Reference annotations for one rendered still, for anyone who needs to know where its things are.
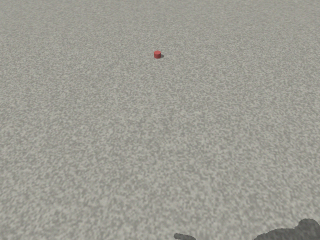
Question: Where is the tin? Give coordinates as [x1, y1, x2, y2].
[154, 50, 161, 59]

